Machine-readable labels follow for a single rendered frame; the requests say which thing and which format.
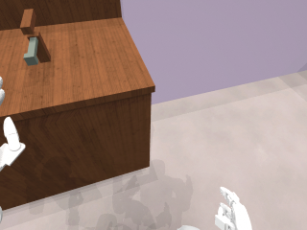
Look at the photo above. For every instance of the tap lever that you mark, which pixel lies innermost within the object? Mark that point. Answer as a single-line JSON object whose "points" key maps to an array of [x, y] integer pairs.
{"points": [[30, 57]]}

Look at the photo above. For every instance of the counter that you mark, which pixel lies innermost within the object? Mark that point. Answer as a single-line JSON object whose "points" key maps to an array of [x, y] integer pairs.
{"points": [[84, 111]]}

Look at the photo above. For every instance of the robot left hand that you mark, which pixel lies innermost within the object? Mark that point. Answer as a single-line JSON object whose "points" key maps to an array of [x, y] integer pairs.
{"points": [[9, 152]]}

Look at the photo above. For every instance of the robot right hand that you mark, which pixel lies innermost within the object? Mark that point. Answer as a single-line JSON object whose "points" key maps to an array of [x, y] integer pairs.
{"points": [[235, 218]]}

